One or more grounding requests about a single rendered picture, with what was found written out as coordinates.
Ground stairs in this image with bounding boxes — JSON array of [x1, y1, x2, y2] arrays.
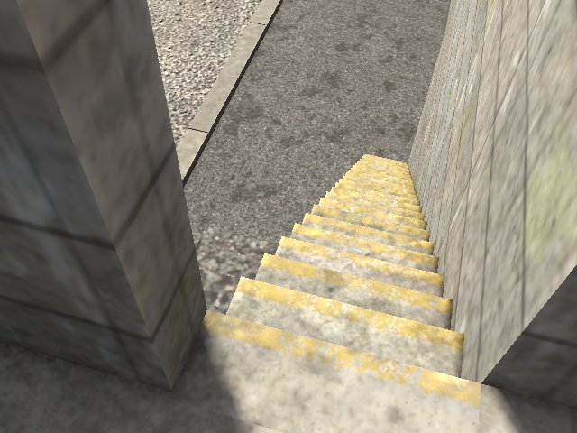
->
[[226, 154, 464, 378]]

